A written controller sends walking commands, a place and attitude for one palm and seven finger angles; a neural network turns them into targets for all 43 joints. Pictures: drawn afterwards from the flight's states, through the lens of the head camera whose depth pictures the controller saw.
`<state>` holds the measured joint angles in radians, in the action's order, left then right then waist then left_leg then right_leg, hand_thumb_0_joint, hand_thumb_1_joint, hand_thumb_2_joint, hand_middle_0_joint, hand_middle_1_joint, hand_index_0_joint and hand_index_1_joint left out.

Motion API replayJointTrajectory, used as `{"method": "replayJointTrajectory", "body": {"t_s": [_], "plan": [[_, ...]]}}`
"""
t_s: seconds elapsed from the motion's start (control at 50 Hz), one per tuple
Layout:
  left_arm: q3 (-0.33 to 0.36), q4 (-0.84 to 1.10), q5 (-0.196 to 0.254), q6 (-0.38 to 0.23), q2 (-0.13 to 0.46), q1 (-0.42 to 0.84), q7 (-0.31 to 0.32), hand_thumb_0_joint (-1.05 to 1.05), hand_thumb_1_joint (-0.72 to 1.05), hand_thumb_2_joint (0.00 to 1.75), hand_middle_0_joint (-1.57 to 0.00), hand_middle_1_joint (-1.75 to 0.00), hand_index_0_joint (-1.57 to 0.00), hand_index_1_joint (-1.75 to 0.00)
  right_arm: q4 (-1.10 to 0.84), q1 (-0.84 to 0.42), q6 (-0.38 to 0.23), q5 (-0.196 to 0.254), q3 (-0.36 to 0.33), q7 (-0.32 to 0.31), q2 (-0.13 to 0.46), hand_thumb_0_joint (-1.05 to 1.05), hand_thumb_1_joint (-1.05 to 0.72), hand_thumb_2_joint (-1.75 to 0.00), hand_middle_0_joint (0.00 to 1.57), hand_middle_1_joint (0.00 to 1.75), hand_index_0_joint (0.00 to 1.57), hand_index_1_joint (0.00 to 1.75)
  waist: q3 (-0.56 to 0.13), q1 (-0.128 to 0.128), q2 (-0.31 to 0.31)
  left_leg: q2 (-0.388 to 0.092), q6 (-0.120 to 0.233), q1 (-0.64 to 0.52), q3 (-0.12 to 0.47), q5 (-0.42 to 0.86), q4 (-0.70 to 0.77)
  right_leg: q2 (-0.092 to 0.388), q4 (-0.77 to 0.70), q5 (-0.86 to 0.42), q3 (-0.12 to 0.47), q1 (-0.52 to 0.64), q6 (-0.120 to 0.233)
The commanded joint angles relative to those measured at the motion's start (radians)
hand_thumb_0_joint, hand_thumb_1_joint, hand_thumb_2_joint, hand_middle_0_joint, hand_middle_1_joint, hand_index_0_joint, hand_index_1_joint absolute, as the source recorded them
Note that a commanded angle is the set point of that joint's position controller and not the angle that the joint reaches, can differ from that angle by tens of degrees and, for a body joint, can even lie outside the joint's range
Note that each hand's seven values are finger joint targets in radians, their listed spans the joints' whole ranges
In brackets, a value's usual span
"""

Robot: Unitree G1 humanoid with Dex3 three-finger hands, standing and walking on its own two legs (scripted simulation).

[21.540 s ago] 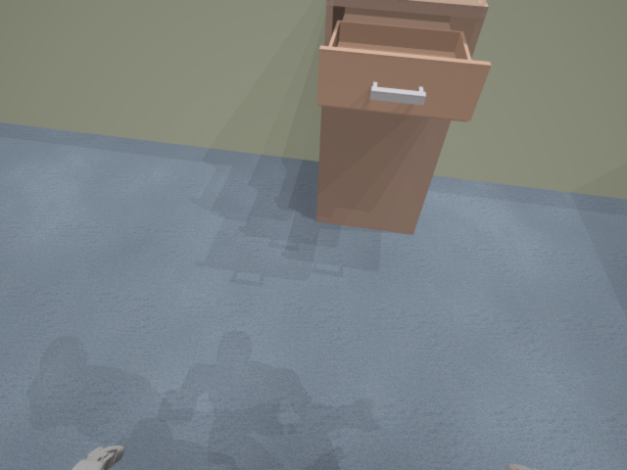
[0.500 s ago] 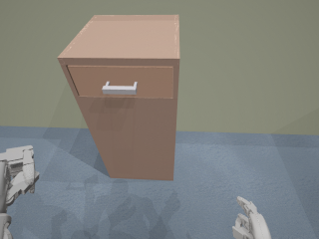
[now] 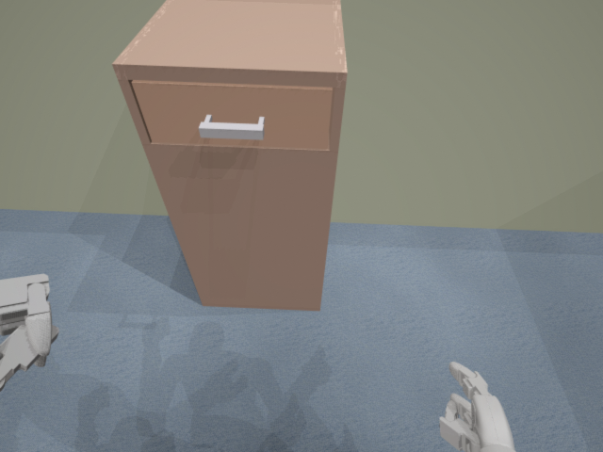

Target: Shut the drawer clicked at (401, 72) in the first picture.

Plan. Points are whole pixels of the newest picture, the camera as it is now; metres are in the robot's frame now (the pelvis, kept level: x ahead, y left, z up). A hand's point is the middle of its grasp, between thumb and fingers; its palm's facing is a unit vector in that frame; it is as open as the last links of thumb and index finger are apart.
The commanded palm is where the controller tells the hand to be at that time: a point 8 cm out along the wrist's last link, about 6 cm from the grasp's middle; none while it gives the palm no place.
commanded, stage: step back with the hand held close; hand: left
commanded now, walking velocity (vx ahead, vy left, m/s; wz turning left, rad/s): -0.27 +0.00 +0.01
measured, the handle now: (233, 125) +0.69 +0.19 +0.05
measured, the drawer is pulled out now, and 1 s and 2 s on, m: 0.00 0.00 0.00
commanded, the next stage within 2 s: stop stepping back and stand still in 0.58 s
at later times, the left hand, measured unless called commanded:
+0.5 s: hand (13, 430) +0.11 +0.24 +0.16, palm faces +0.35 -0.81 -0.46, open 3.2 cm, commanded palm +0.04 +0.28 +0.19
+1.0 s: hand out of the picture +0.00 +0.29 +0.20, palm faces +0.33 -0.84 -0.43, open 3.2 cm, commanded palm -0.06 +0.34 +0.19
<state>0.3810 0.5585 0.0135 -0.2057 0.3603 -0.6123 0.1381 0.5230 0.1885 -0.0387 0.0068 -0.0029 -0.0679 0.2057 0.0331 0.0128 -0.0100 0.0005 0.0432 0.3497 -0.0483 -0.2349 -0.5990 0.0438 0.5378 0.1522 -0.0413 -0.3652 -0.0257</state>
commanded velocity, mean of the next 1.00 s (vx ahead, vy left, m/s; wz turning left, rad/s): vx -0.21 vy -0.05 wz -0.01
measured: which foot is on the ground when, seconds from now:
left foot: down 0.00-0.98, up 1.00-1.00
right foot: down 0.00-0.22, up 0.24-0.36, down 0.38-0.78, up 0.80-1.00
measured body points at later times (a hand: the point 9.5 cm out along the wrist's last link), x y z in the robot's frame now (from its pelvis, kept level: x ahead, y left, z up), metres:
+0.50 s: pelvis -0.09 -0.01 +0.00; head -0.04 +0.01 +0.44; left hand +0.08 +0.28 +0.19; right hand +0.09 -0.24 -0.09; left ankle +0.06 +0.10 -0.73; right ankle -0.11 -0.13 -0.73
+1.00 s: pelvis -0.18 +0.06 +0.01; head -0.17 +0.11 +0.45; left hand -0.03 +0.34 +0.22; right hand +0.01 -0.14 -0.05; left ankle +0.04 +0.11 -0.71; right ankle -0.24 -0.02 -0.70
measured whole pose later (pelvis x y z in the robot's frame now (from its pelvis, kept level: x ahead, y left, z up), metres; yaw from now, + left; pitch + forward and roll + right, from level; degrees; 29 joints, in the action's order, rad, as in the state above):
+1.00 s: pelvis -0.18 +0.06 +0.01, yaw +2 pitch +0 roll -5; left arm 0.39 0.79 0.05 -0.18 0.48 -0.66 0.13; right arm 0.55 0.22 -0.12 -0.01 0.01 -0.02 0.13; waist 0.02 0.00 0.04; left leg 0.00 -0.09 0.51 -0.07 -0.21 -0.36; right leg -0.11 0.65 0.56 -0.12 -0.19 0.07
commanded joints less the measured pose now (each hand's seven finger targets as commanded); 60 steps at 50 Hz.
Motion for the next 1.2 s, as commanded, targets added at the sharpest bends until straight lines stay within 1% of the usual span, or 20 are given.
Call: {"method": "replayJointTrajectory", "body": {"t_s": [0.0, 0.12, 0.2, 0.28, 0.38, 0.46, 0.64, 0.7, 0.76, 0.78, 0.82, 0.94, 0.98, 1.02, 1.06, 1.08, 1.12, 1.14, 1.16, 1.18], "plan": [[0.096, 0.210, -0.006, -0.078, 0.149, 0.069, 0.022, 0.00, 0.90, 0.90, -1.40, -1.60, -1.40, -1.60, -0.141, -0.057, -0.071, -0.008, -0.058, -0.018, 0.147, 0.00, -0.90, -0.90, 0.20, 0.30, 0.20, 0.30, -0.045, -0.023, 0.025, -0.068, 0.035, 0.267, 0.115, -0.374, 0.164, 0.031, -0.125, 0.245, 0.175, 0.167, 0.030], [0.094, 0.248, 0.007, -0.100, 0.174, 0.079, 0.048, 0.00, 0.90, 0.90, -1.40, -1.60, -1.40, -1.60, -0.107, -0.032, -0.078, -0.017, -0.046, -0.022, 0.136, 0.00, -0.90, -0.90, 0.20, 0.30, 0.20, 0.30, -0.090, -0.040, 0.011, -0.032, -0.005, -0.023, 0.104, -0.246, 0.033, 0.085, -0.226, 0.408, 0.163, -0.137, 0.060], [0.143, 0.266, -0.012, -0.116, 0.176, 0.055, 0.051, 0.00, 0.90, 0.90, -1.40, -1.60, -1.40, -1.60, -0.125, -0.072, -0.100, -0.014, -0.051, -0.030, 0.157, 0.00, -0.90, -0.90, 0.20, 0.30, 0.20, 0.30, -0.108, -0.017, -0.271, -0.258, 0.093, 0.430, 0.370, -0.508, 0.458, -0.106, 0.298, 0.135, 0.039, 0.302, -0.007], [0.162, 0.203, -0.015, -0.125, 0.175, -0.024, 0.034, 0.00, 0.90, 0.90, -1.40, -1.60, -1.40, -1.60, -0.127, -0.070, -0.118, -0.010, -0.070, -0.016, 0.144, 0.00, -0.90, -0.90, 0.20, 0.30, 0.20, 0.30, -0.106, -0.009, -0.155, -0.269, 0.110, 0.417, 0.311, -0.392, 0.371, -0.113, 0.277, 0.176, 0.073, 0.314, 0.001], [0.124, 0.229, 0.020, -0.151, 0.179, -0.013, 0.003, 0.00, 0.90, 0.90, -1.40, -1.60, -1.40, -1.60, -0.075, -0.074, -0.130, -0.024, -0.054, 0.002, 0.133, 0.00, -0.90, -0.90, 0.20, 0.30, 0.20, 0.30, -0.046, -0.032, -0.078, -0.102, 0.002, 0.153, 0.155, -0.190, 0.195, -0.022, -0.126, 0.060, 0.155, 0.082, 0.064], [0.150, 0.295, 0.039, -0.167, 0.245, -0.004, 0.015, 0.00, 0.90, 0.90, -1.40, -1.60, -1.40, -1.60, -0.048, -0.041, -0.127, -0.004, -0.063, -0.007, 0.117, 0.00, -0.90, -0.90, 0.20, 0.30, 0.20, 0.30, -0.346, -0.036, 0.059, -0.061, -0.021, -0.306, 0.032, 0.345, 0.032, 0.039, -0.099, -0.443, 0.141, 0.011, -0.028], [0.122, 0.165, 0.044, -0.151, 0.221, 0.045, 0.020, 0.00, 0.90, 0.90, -1.40, -1.60, -1.40, -1.60, -0.038, -0.089, -0.092, -0.015, -0.059, -0.018, 0.113, 0.00, -0.90, -0.90, 0.20, 0.30, 0.20, 0.30, 0.003, -0.048, 0.058, -0.022, -0.071, -0.283, 0.107, -0.050, -0.181, 0.136, -0.342, 0.379, 0.222, -0.438, 0.122], [0.098, 0.103, 0.046, -0.128, 0.189, 0.062, 0.013, 0.00, 0.90, 0.90, -1.40, -1.60, -1.40, -1.60, -0.047, -0.071, -0.086, -0.008, -0.049, -0.029, 0.122, 0.00, -0.90, -0.90, 0.20, 0.30, 0.20, 0.30, 0.047, -0.054, 0.031, -0.081, -0.054, -0.227, 0.179, -0.113, 0.024, 0.019, -0.216, 0.431, 0.113, -0.403, 0.068], [0.110, 0.181, 0.038, -0.117, 0.176, 0.101, 0.008, 0.00, 0.90, 0.90, -1.40, -1.60, -1.40, -1.60, -0.082, -0.102, -0.115, -0.015, -0.052, -0.034, 0.168, 0.00, -0.90, -0.90, 0.20, 0.30, 0.20, 0.30, -0.038, -0.021, -0.344, -0.259, -0.009, 0.158, 0.502, -0.715, 0.619, -0.201, 0.261, 0.406, 0.022, 0.068, 0.022], [0.111, 0.231, 0.024, -0.110, 0.190, 0.126, 0.004, 0.00, 0.90, 0.90, -1.40, -1.60, -1.40, -1.60, -0.085, -0.087, -0.120, -0.023, -0.052, -0.026, 0.153, 0.00, -0.90, -0.90, 0.20, 0.30, 0.20, 0.30, -0.087, -0.008, -0.339, -0.280, -0.044, 0.210, 0.523, -0.740, 0.670, -0.215, 0.434, 0.387, 0.029, 0.164, 0.023], [0.110, 0.353, 0.028, -0.108, 0.213, 0.156, -0.002, 0.00, 0.90, 0.90, -1.40, -1.60, -1.40, -1.60, -0.084, -0.077, -0.132, -0.024, -0.061, -0.002, 0.128, 0.00, -0.90, -0.90, 0.20, 0.30, 0.20, 0.30, -0.192, 0.012, -0.264, -0.241, -0.139, 0.040, 0.385, -0.577, 0.632, -0.215, 0.496, 0.406, 0.012, 0.143, 0.033], [0.137, 0.445, 0.042, -0.016, 0.255, -0.138, 0.014, 0.00, 0.90, 0.90, -1.40, -1.60, -1.40, -1.60, -0.075, -0.021, -0.127, -0.012, -0.059, 0.041, 0.073, 0.00, -0.90, -0.90, 0.20, 0.30, 0.20, 0.30, -0.356, 0.028, -0.151, -0.001, -0.192, -0.304, -0.098, -0.084, 0.141, -0.128, -0.068, 0.448, -0.111, 0.114, 0.117], [0.145, 0.452, 0.057, 0.012, 0.258, -0.031, 0.011, 0.00, 0.90, 0.90, -1.40, -1.60, -1.40, -1.60, -0.026, -0.060, -0.087, -0.001, -0.073, 0.033, 0.100, 0.00, -0.90, -0.90, 0.20, 0.30, 0.20, 0.30, -0.128, -0.034, 0.273, 0.005, -0.137, -0.180, 0.092, -0.171, -0.704, 0.231, -0.293, 0.316, 0.201, -0.352, 0.265], [0.247, 0.400, 0.072, 0.010, 0.351, 0.210, -0.001, 0.00, 0.90, 0.90, -1.40, -1.60, -1.40, -1.60, -0.018, -0.050, -0.079, -0.014, -0.048, 0.034, 0.085, 0.00, -0.90, -0.90, 0.20, 0.30, 0.20, 0.30, -0.016, -0.083, 0.175, -0.046, -0.084, 0.090, 0.178, -0.193, -0.996, 0.348, -0.282, 0.343, 0.216, -0.429, 0.304], [0.147, 0.128, 0.052, 0.038, 0.217, 0.262, -0.005, 0.00, 0.90, 0.90, -1.40, -1.60, -1.40, -1.60, -0.042, -0.084, -0.059, -0.013, -0.030, 0.024, 0.080, 0.00, -0.90, -0.90, 0.20, 0.30, 0.20, 0.30, 0.076, -0.077, 0.217, -0.118, -0.048, 0.005, 0.108, -0.189, -0.558, 0.226, -0.320, 0.643, 0.140, -0.407, 0.175], [0.109, 0.113, 0.038, 0.043, 0.202, 0.272, -0.001, 0.00, 0.90, 0.90, -1.40, -1.60, -1.40, -1.60, -0.051, -0.135, -0.072, -0.004, -0.042, 0.006, 0.108, 0.00, -0.90, -0.90, 0.20, 0.30, 0.20, 0.30, 0.149, -0.052, 0.134, -0.133, -0.026, -0.071, 0.114, -0.202, -0.372, 0.215, -0.262, 0.692, 0.240, -0.468, 0.188], [0.079, 0.137, 0.029, 0.014, 0.185, 0.309, 0.011, 0.00, 0.90, 0.90, -1.40, -1.60, -1.40, -1.60, -0.023, -0.075, -0.097, -0.003, -0.015, -0.021, 0.119, 0.00, -0.90, -0.90, 0.20, 0.30, 0.20, 0.30, 0.147, -0.060, -0.221, -0.093, -0.017, -0.161, 0.099, -0.320, 0.097, 0.083, 0.106, 0.563, 0.069, -0.370, 0.147], [0.045, 0.206, 0.027, -0.016, 0.153, 0.335, 0.007, 0.00, 0.90, 0.90, -1.40, -1.60, -1.40, -1.60, -0.043, -0.065, -0.121, -0.008, -0.015, -0.022, 0.147, 0.00, -0.90, -0.90, 0.20, 0.30, 0.20, 0.30, 0.145, -0.051, -0.594, -0.217, -0.043, -0.172, 0.341, -0.416, 0.391, -0.047, 0.440, 0.511, -0.044, -0.382, 0.101], [0.032, 0.292, 0.011, -0.065, 0.172, 0.403, 0.009, 0.00, 0.90, 0.90, -1.40, -1.60, -1.40, -1.60, -0.045, -0.028, -0.143, -0.027, -0.003, -0.004, 0.123, 0.00, -0.90, -0.90, 0.20, 0.30, 0.20, 0.30, 0.163, -0.064, -0.682, -0.377, -0.020, -0.126, 0.653, -0.465, 0.466, -0.096, 0.678, 0.484, -0.007, -0.456, 0.075], [0.059, 0.306, -0.006, -0.098, 0.200, 0.369, 0.007, 0.00, 0.90, 0.90, -1.40, -1.60, -1.40, -1.60, -0.058, -0.028, -0.160, -0.028, -0.009, 0.008, 0.111, 0.00, -0.90, -0.90, 0.20, 0.30, 0.20, 0.30, 0.147, -0.053, -0.462, -0.418, 0.073, -0.111, 0.689, -0.359, 0.463, -0.067, 0.749, 0.372, 0.082, -0.471, 0.065]]}}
